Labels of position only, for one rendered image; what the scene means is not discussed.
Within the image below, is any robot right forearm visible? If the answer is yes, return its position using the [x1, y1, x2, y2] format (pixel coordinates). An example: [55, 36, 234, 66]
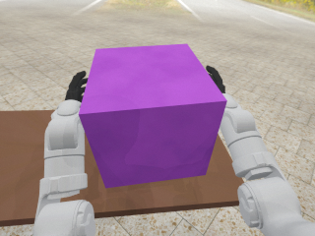
[220, 93, 302, 215]

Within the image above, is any table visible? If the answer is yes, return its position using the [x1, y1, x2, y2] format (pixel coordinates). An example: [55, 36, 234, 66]
[0, 110, 244, 227]

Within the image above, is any carton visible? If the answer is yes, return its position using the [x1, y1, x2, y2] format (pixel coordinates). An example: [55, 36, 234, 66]
[79, 43, 227, 189]

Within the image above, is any robot left upper arm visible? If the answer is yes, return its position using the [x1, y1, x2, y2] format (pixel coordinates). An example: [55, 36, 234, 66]
[33, 200, 96, 236]

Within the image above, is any robot left hand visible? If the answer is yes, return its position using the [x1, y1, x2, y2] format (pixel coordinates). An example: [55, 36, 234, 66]
[65, 71, 88, 103]

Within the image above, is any robot left forearm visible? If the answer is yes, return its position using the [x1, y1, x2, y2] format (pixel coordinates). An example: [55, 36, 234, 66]
[32, 99, 88, 236]

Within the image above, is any robot right hand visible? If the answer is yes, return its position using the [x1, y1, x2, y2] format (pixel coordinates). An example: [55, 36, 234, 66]
[206, 65, 225, 93]

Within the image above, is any robot right upper arm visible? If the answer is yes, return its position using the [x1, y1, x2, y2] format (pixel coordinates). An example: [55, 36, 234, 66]
[237, 176, 315, 236]

